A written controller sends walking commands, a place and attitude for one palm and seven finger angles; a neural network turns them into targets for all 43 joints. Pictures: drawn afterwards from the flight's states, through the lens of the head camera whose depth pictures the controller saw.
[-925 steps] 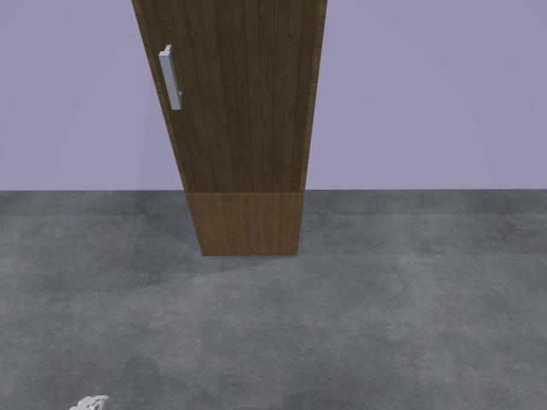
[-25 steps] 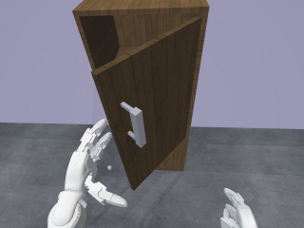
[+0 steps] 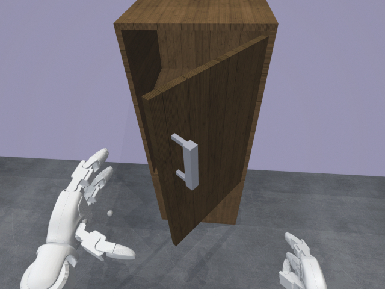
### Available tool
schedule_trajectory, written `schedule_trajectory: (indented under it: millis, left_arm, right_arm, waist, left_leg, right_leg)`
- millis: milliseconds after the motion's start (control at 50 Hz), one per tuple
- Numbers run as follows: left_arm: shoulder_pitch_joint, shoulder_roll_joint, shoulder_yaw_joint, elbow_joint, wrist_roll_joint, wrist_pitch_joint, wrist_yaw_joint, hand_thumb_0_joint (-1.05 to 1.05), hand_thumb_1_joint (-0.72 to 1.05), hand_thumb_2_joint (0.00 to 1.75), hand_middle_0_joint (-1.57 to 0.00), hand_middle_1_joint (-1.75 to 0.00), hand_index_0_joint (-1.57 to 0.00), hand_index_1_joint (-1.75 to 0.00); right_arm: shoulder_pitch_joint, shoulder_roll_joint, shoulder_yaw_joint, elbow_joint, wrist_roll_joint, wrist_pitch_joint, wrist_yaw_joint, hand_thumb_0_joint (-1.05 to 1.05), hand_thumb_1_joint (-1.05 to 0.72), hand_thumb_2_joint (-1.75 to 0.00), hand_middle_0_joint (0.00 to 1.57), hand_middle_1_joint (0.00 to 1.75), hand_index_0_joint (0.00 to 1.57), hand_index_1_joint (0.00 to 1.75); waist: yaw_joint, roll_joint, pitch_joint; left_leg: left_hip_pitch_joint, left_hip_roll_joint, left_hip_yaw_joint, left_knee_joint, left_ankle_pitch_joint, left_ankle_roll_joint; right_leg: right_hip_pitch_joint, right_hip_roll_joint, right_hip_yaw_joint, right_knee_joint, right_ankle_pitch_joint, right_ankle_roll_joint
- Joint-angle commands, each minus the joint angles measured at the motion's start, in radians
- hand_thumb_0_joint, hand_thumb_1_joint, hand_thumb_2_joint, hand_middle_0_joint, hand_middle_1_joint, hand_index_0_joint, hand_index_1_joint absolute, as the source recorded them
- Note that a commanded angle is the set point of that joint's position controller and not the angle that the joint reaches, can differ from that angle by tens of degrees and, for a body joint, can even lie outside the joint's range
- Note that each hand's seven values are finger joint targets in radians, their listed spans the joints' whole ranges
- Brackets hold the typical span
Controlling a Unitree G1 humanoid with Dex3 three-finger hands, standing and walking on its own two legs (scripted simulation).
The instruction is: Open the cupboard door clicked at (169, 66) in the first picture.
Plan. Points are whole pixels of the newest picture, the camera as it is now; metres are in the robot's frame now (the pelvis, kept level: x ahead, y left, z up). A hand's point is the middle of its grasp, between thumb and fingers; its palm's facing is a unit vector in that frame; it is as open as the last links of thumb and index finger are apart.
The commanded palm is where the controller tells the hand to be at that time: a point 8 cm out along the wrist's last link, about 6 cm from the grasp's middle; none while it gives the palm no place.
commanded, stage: draw the hand back to the body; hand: left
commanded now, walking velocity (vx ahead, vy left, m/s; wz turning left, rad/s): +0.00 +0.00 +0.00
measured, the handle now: (184, 162) +0.36 +0.06 +0.10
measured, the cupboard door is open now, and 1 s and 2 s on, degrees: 51 51 51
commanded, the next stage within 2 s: step back with the hand held close in 1.02 s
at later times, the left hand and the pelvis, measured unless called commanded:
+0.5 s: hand (59, 193) +0.22 +0.25 +0.15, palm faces +0.34 -0.86 -0.38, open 10.8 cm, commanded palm +0.17 +0.30 +0.17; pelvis +0.02 +0.02 +0.02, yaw -2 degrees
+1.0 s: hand (50, 191) +0.22 +0.26 +0.17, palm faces +0.42 -0.82 -0.40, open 7.5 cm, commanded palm +0.17 +0.30 +0.18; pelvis +0.02 +0.01 +0.02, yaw -2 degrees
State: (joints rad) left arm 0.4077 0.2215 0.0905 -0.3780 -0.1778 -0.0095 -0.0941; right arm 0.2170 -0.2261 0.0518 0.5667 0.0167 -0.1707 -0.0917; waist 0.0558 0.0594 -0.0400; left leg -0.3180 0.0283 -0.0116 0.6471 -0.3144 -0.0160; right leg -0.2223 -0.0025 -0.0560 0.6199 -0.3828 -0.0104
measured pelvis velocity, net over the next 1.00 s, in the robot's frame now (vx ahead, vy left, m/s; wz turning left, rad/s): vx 0.02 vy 0.01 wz -0.04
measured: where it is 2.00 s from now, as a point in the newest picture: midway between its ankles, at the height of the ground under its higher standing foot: outside the picture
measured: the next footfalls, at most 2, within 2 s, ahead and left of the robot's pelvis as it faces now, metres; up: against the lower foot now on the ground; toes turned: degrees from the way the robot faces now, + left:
none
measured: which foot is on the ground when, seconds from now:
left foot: down 0.00-1.00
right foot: down 0.00-1.00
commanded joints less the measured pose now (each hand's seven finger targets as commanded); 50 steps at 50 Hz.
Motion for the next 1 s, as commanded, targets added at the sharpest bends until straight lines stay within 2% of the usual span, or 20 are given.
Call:
schedule_trajectory:
  millis: [0, 40, 60, 120, 180, 220, 280, 340, 400, 420, 520, 560, 620, 640, 700, 760, 860, 880, 960, 980]
  left_arm:
    - [-0.078, 0.122, 0.055, -0.206, 0.096, -0.107, 0.142, 0.00, -0.18, 0.43, -0.16, -0.30, -0.16, -0.30]
    - [-0.089, 0.144, 0.083, -0.204, 0.112, -0.117, 0.168, 0.00, -0.12, 0.47, -0.16, -0.30, -0.16, -0.30]
    - [-0.104, 0.157, 0.093, -0.217, 0.123, -0.125, 0.180, 0.00, -0.08, 0.48, -0.16, -0.30, -0.16, -0.30]
    - [-0.069, 0.173, 0.118, -0.221, 0.134, -0.138, 0.200, 0.00, 0.02, 0.52, -0.17, -0.30, -0.17, -0.30]
    - [-0.061, 0.190, 0.140, -0.233, 0.143, -0.145, 0.211, 0.00, 0.13, 0.57, -0.17, -0.30, -0.17, -0.30]
    - [-0.044, 0.186, 0.152, -0.223, 0.142, -0.143, 0.214, 0.00, 0.20, 0.60, -0.18, -0.30, -0.18, -0.30]
    - [-0.038, 0.224, 0.204, -0.212, 0.142, -0.146, 0.220, 0.00, 0.31, 0.64, -0.18, -0.30, -0.18, -0.30]
    - [-0.032, 0.221, 0.217, -0.248, 0.142, -0.150, 0.221, 0.00, 0.41, 0.69, -0.18, -0.30, -0.18, -0.30]
    - [-0.010, 0.235, 0.247, -0.240, 0.140, -0.150, 0.223, 0.00, 0.51, 0.74, -0.19, -0.30, -0.19, -0.30]
    - [-0.006, 0.243, 0.261, -0.244, 0.139, -0.150, 0.223, 0.00, 0.55, 0.75, -0.19, -0.30, -0.19, -0.30]
    - [-0.005, 0.274, 0.322, -0.226, 0.129, -0.147, 0.225, 0.00, 0.73, 0.82, -0.19, -0.30, -0.19, -0.30]
    - [-0.007, 0.291, 0.349, -0.227, 0.127, -0.149, 0.227, 0.00, 0.80, 0.86, -0.20, -0.30, -0.20, -0.30]
    - [-0.011, 0.311, 0.384, -0.219, 0.122, -0.150, 0.230, 0.00, 0.90, 0.90, -0.20, -0.30, -0.20, -0.30]
    - [-0.013, 0.278, 0.353, -0.210, 0.122, -0.147, 0.226, 0.00, 0.90, 0.90, -0.20, -0.30, -0.20, -0.30]
    - [-0.015, 0.259, 0.324, -0.182, 0.121, -0.138, 0.223, 0.00, 0.90, 0.90, -0.20, -0.30, -0.20, -0.30]
    - [-0.044, 0.287, 0.345, -0.207, 0.125, -0.143, 0.227, 0.00, 0.90, 0.90, -0.20, -0.30, -0.20, -0.30]
    - [-0.028, 0.297, 0.356, -0.234, 0.126, -0.149, 0.229, 0.00, 0.90, 0.90, -0.20, -0.30, -0.20, -0.30]
    - [-0.026, 0.313, 0.369, -0.231, 0.128, -0.149, 0.232, 0.00, 0.90, 0.90, -0.20, -0.30, -0.20, -0.30]
    - [-0.009, 0.292, 0.361, -0.213, 0.122, -0.148, 0.227, 0.00, 0.90, 0.90, -0.20, -0.30, -0.20, -0.30]
    - [-0.007, 0.288, 0.357, -0.194, 0.120, -0.146, 0.225, 0.00, 0.90, 0.90, -0.20, -0.30, -0.20, -0.30]
  right_arm:
    - [-0.135, -0.072, -0.024, -0.139, -0.020, -0.043, -0.021, 0.00, -0.90, -0.90, 0.20, 0.30, 0.20, 0.30]
    - [-0.145, -0.076, -0.027, -0.131, -0.025, -0.025, -0.021, 0.00, -0.90, -0.90, 0.20, 0.30, 0.20, 0.30]
    - [-0.149, -0.075, -0.029, -0.127, -0.027, -0.022, -0.022, 0.00, -0.90, -0.90, 0.20, 0.30, 0.20, 0.30]
    - [-0.156, -0.077, -0.032, -0.120, -0.032, -0.013, -0.019, 0.00, -0.90, -0.90, 0.20, 0.30, 0.20, 0.30]
    - [-0.162, -0.081, -0.033, -0.111, -0.035, -0.007, -0.014, 0.00, -0.90, -0.90, 0.20, 0.30, 0.20, 0.30]
    - [-0.164, -0.081, -0.037, -0.108, -0.035, 0.000, -0.013, 0.00, -0.90, -0.90, 0.20, 0.30, 0.20, 0.30]
    - [-0.165, -0.087, -0.045, -0.101, -0.036, 0.009, -0.011, 0.00, -0.90, -0.90, 0.20, 0.30, 0.20, 0.30]
    - [-0.160, -0.087, -0.049, -0.099, -0.033, 0.013, -0.006, 0.00, -0.90, -0.90, 0.20, 0.30, 0.20, 0.30]
    - [-0.160, -0.088, -0.055, -0.098, -0.032, 0.014, -0.002, 0.00, -0.90, -0.90, 0.20, 0.30, 0.20, 0.30]
    - [-0.157, -0.090, -0.057, -0.095, -0.032, 0.016, -0.001, 0.00, -0.90, -0.90, 0.20, 0.30, 0.20, 0.30]
    - [-0.157, -0.093, -0.064, -0.091, -0.028, 0.027, 0.001, 0.00, -0.90, -0.90, 0.20, 0.30, 0.20, 0.30]
    - [-0.154, -0.092, -0.068, -0.087, -0.027, 0.029, 0.000, 0.00, -0.90, -0.90, 0.20, 0.30, 0.20, 0.30]
    - [-0.156, -0.094, -0.072, -0.083, -0.026, 0.028, -0.002, 0.00, -0.90, -0.90, 0.20, 0.30, 0.20, 0.30]
    - [-0.155, -0.093, -0.072, -0.082, -0.026, 0.030, -0.001, 0.00, -0.90, -0.90, 0.20, 0.30, 0.20, 0.30]
    - [-0.157, -0.099, -0.074, -0.083, -0.025, 0.031, 0.002, 0.00, -0.90, -0.90, 0.20, 0.30, 0.20, 0.30]
    - [-0.157, -0.101, -0.078, -0.081, -0.028, 0.029, -0.001, 0.00, -0.90, -0.90, 0.20, 0.30, 0.20, 0.30]
    - [-0.160, -0.091, -0.075, -0.079, -0.029, 0.023, -0.002, 0.00, -0.90, -0.90, 0.20, 0.30, 0.20, 0.30]
    - [-0.160, -0.093, -0.074, -0.076, -0.029, 0.023, -0.003, 0.00, -0.90, -0.90, 0.20, 0.30, 0.20, 0.30]
    - [-0.162, -0.088, -0.076, -0.078, -0.028, 0.025, -0.002, 0.00, -0.90, -0.90, 0.20, 0.30, 0.20, 0.30]
    - [-0.165, -0.090, -0.075, -0.078, -0.027, 0.026, -0.003, 0.00, -0.90, -0.90, 0.20, 0.30, 0.20, 0.30]
  waist:
    - [-0.020, -0.079, 0.021]
    - [-0.016, -0.051, 0.012]
    - [-0.015, -0.015, 0.000]
    - [-0.007, -0.026, -0.025]
    - [-0.001, 0.001, -0.028]
    - [-0.002, -0.005, -0.015]
    - [0.006, -0.034, -0.019]
    - [0.006, 0.025, -0.046]
    - [0.009, -0.008, -0.032]
    - [0.010, 0.008, -0.043]
    - [0.012, -0.005, -0.015]
    - [0.014, 0.021, -0.030]
    - [0.017, 0.004, -0.033]
    - [0.011, 0.010, -0.028]
    - [0.005, -0.021, 0.002]
    - [0.010, -0.027, -0.033]
    - [0.015, 0.022, -0.039]
    - [0.017, 0.015, -0.042]
    - [0.015, -0.010, -0.028]
    - [0.015, -0.022, -0.005]
  left_leg:
    - [0.167, -0.027, 0.027, -0.145, 0.142, 0.042]
    - [0.194, -0.024, 0.030, -0.179, 0.142, 0.040]
    - [0.215, -0.022, 0.033, -0.191, 0.164, 0.039]
    - [0.246, -0.014, 0.029, -0.233, 0.204, 0.036]
    - [0.261, -0.012, 0.029, -0.257, 0.236, 0.032]
    - [0.269, -0.008, 0.032, -0.270, 0.253, 0.031]
    - [0.268, -0.008, 0.034, -0.280, 0.274, 0.030]
    - [0.290, -0.005, 0.031, -0.281, 0.333, 0.025]
    - [0.281, -0.003, 0.033, -0.284, 0.347, 0.024]
    - [0.286, -0.002, 0.034, -0.281, 0.364, 0.024]
    - [0.273, -0.001, 0.037, -0.284, 0.363, 0.021]
    - [0.287, -0.001, 0.041, -0.279, 0.373, 0.022]
    - [0.288, -0.002, 0.044, -0.276, 0.386, 0.024]
    - [0.295, -0.003, 0.048, -0.274, 0.391, 0.026]
    - [0.288, -0.003, 0.053, -0.278, 0.362, 0.031]
    - [0.301, -0.007, 0.051, -0.278, 0.353, 0.034]
    - [0.308, -0.011, 0.057, -0.268, 0.390, 0.032]
    - [0.305, -0.013, 0.057, -0.266, 0.391, 0.031]
    - [0.306, -0.009, 0.063, -0.265, 0.388, 0.033]
    - [0.293, -0.010, 0.061, -0.270, 0.371, 0.033]
  right_leg:
    - [-0.074, -0.002, 0.026, -0.245, 0.184, 0.008]
    - [-0.040, 0.000, 0.025, -0.263, 0.175, 0.007]
    - [-0.023, 0.001, 0.025, -0.266, 0.196, 0.003]
    - [0.035, 0.005, 0.017, -0.273, 0.234, 0.001]
    - [0.072, 0.008, 0.016, -0.288, 0.257, -0.003]
    - [0.078, 0.011, 0.015, -0.295, 0.272, -0.001]
    - [0.108, 0.013, 0.015, -0.306, 0.292, -0.002]
    - [0.121, 0.013, 0.015, -0.292, 0.332, -0.004]
    - [0.129, 0.014, 0.012, -0.293, 0.347, -0.002]
    - [0.133, 0.013, 0.014, -0.291, 0.360, -0.002]
    - [0.130, 0.014, 0.013, -0.300, 0.364, -0.001]
    - [0.130, 0.014, 0.017, -0.303, 0.372, -0.001]
    - [0.136, 0.013, 0.017, -0.305, 0.394, 0.000]
    - [0.127, 0.013, 0.017, -0.307, 0.397, 0.003]
    - [0.115, 0.011, 0.018, -0.319, 0.386, 0.007]
    - [0.125, 0.012, 0.021, -0.319, 0.380, 0.006]
    - [0.136, 0.011, 0.025, -0.317, 0.424, 0.004]
    - [0.146, 0.011, 0.025, -0.319, 0.430, 0.002]
    - [0.132, 0.012, 0.026, -0.320, 0.434, 0.007]
    - [0.129, 0.011, 0.025, -0.328, 0.420, 0.007]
